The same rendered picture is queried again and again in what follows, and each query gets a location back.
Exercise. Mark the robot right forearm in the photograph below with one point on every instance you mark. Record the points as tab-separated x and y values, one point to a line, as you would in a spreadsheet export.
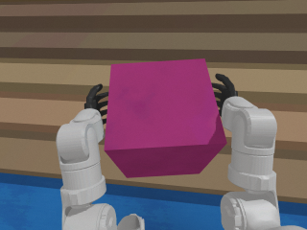
253	145

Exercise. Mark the robot right hand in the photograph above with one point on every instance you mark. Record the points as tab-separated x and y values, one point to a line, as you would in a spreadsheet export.
227	89

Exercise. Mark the robot left upper arm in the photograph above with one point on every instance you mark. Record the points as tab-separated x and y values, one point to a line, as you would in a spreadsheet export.
99	216

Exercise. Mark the robot left forearm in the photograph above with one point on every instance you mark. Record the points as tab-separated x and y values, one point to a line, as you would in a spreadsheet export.
79	161

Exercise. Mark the carton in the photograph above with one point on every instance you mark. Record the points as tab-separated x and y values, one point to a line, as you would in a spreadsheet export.
162	118

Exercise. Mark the robot left hand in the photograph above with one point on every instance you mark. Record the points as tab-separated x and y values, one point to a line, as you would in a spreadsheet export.
92	100

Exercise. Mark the robot right upper arm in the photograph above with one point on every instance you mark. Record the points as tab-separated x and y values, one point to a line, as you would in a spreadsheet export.
246	211

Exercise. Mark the robot left thigh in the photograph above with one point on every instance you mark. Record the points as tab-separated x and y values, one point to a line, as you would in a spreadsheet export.
131	222

